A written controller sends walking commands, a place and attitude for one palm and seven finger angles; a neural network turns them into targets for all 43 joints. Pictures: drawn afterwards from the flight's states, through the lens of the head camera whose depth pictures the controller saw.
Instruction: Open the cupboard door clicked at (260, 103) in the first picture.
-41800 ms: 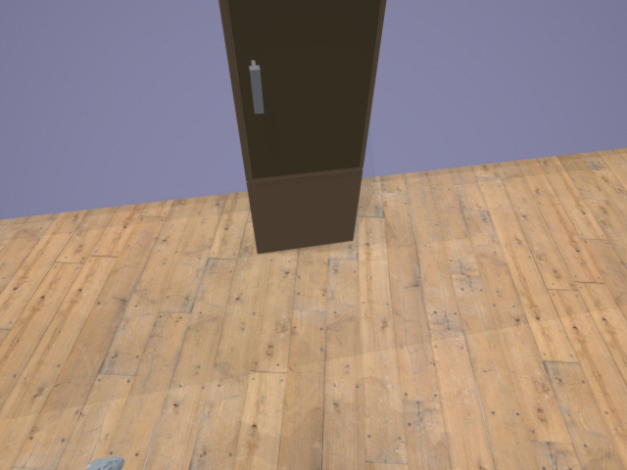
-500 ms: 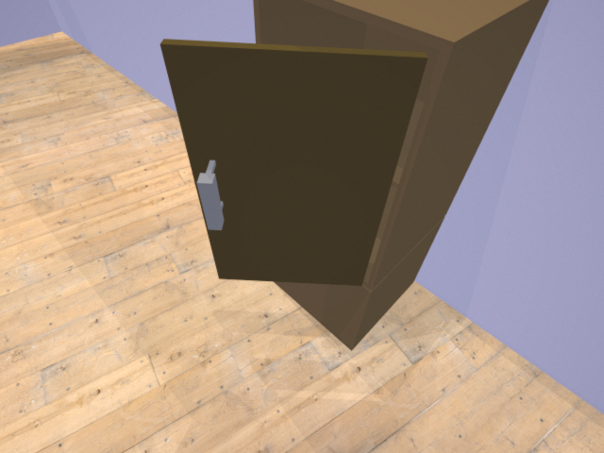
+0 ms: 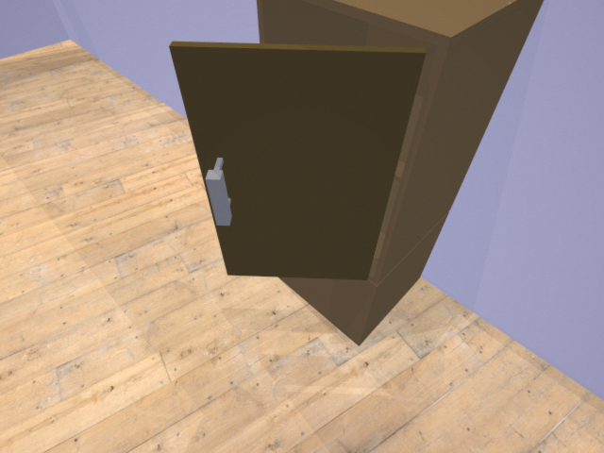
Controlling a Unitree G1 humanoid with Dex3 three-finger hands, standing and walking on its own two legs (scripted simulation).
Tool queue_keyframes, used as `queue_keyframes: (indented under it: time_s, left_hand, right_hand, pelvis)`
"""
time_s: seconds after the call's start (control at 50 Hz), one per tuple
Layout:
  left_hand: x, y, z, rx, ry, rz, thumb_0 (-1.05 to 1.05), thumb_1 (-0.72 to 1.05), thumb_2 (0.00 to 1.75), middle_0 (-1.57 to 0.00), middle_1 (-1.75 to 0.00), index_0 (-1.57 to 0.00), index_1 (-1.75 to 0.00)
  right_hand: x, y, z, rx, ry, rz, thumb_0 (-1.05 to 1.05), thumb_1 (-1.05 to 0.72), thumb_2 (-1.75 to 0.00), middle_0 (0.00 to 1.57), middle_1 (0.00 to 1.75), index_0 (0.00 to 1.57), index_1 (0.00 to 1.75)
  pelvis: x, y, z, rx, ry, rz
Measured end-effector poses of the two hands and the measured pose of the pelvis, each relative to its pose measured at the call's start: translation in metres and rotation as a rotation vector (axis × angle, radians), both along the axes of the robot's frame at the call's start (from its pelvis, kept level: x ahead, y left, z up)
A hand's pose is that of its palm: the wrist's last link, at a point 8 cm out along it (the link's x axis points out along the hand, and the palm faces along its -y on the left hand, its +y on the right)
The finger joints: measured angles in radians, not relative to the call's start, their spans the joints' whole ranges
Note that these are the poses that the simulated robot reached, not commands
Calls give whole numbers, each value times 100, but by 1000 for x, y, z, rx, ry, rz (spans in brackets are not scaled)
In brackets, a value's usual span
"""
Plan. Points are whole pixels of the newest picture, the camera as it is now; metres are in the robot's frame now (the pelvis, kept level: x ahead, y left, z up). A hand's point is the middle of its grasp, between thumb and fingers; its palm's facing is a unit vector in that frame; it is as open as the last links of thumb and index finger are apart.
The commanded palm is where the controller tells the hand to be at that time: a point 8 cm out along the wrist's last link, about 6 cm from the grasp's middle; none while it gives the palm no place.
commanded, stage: come to a stop and stand still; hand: left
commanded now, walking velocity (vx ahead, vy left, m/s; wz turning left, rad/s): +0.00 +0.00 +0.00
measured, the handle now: (221, 191) +0.57 +0.19 -0.01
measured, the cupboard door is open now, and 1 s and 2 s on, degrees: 42 42 42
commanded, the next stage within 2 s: look again from close up in 1.00 s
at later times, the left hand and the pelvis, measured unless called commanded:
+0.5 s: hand out of the picture -0.03 +0.15 -0.16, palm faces +0.00 -0.98 -0.21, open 7.4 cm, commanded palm none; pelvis -0.02 -0.02 +0.01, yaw +0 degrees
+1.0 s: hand out of the picture +0.01 +0.14 -0.16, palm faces +0.03 -0.98 -0.21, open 7.3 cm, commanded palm none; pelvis +0.00 -0.04 +0.01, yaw +1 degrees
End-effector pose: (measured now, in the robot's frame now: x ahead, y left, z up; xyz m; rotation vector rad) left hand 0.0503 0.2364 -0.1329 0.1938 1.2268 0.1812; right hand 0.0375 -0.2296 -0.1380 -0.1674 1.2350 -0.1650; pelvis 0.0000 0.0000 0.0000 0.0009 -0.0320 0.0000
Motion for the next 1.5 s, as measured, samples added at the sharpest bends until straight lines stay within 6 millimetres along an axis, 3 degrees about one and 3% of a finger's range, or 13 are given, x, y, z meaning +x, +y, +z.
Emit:
queue_keyframes:
  time_s: [0.12,0.24,0.4,0.52,0.68,0.84,0.98,1.5]
  left_hand:
    - [-12,-5,8,6,-28,-37,0,91,90,-20,-30,-20,-30]
    - [-37,-14,11,-3,31,-46,0,91,90,-20,-30,-20,-30]
    - [-71,-27,8,-18,130,-12,0,91,90,-20,-30,-20,-30]
    - [-81,-40,4,-40,182,5,0,91,90,-20,-30,-20,-30]
    - [-73,-52,-1,-55,187,12,1,92,90,-20,-30,-20,-30]
    - [-59,-52,-1,-46,159,20,1,93,90,-20,-30,-20,-30]
    - [-49,-50,0,-42,138,27,1,93,90,-20,-30,-20,-30]
    - [-35,-49,1,-39,116,29,0,92,90,-20,-30,-20,-30]
  right_hand:
    - [-15,-2,-8,35,-18,6,0,-93,-90,20,30,20,30]
    - [-45,-5,-8,56,31,4,0,-92,-90,20,30,20,30]
    - [-90,-9,-10,72,182,-8,0,-91,-90,20,30,20,30]
    - [-103,-9,-8,78,249,-19,0,-91,-90,20,30,19,30]
    - [-86,-9,-7,81,237,-21,0,-91,-90,20,30,19,30]
    - [-54,-11,-7,80,178,-2,0,-91,-90,20,30,19,30]
    - [-40,-21,-5,56,162,9,0,-92,-90,20,30,19,30]
    - [-38,-26,-3,48,182,15,0,-91,-90,20,30,20,30]
  pelvis:
    - [-18,-3,-1,14,-20,-12]
    - [-27,-9,4,18,3,-17]
    - [-27,-19,6,20,23,-11]
    - [-21,-25,7,18,26,-4]
    - [-12,-32,7,15,23,0]
    - [-4,-37,8,12,22,6]
    - [1,-38,8,10,22,11]
    - [6,-41,9,10,24,18]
